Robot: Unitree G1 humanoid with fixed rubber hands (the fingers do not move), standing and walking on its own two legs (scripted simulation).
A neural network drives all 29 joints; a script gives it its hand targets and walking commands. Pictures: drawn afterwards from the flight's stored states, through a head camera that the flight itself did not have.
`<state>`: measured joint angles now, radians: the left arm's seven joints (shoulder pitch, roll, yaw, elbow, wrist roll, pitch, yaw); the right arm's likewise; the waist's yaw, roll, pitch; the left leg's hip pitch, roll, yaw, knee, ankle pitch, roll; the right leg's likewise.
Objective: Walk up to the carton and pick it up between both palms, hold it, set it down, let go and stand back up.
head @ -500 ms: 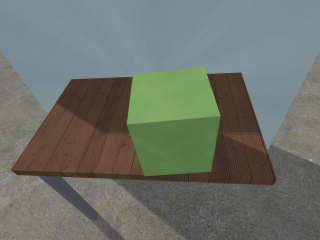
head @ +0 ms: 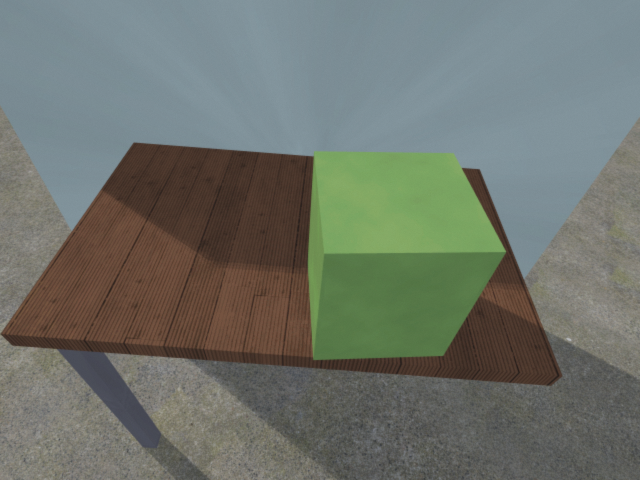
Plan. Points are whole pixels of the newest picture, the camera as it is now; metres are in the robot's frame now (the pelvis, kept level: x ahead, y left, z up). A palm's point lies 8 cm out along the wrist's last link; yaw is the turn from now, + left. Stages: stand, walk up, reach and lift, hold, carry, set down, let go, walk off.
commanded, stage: walk up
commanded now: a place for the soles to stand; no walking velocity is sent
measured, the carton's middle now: (381, 258) +0.45 -0.07 +0.03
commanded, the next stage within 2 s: none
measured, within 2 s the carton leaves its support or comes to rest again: neither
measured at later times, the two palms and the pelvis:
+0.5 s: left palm out of the picture +0.10 +0.23 -0.12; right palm out of the picture +0.08 -0.28 -0.12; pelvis +0.02 -0.02 +0.00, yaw -3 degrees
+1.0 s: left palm out of the picture +0.09 +0.24 -0.12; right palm out of the picture +0.01 -0.29 -0.12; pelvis +0.01 -0.02 +0.00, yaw -6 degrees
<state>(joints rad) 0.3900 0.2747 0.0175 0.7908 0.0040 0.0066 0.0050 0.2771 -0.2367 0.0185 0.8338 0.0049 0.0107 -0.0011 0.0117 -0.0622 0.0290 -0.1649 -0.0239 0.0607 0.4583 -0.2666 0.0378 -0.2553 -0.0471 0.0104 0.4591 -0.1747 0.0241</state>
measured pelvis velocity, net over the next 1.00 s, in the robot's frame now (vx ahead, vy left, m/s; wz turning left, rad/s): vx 0.01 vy -0.02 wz -0.11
